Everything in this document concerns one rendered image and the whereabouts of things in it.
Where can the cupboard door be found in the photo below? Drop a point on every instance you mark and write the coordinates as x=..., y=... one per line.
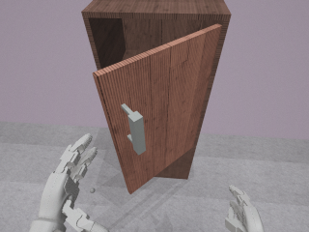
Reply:
x=167, y=85

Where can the robot left forearm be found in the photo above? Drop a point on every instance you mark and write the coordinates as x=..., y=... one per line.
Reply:
x=47, y=225

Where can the robot right hand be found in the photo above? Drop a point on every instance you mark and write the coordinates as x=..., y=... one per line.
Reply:
x=248, y=218

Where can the handle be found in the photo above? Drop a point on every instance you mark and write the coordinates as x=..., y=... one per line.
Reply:
x=137, y=132

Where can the robot left hand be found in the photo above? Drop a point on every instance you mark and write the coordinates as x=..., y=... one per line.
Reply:
x=63, y=182

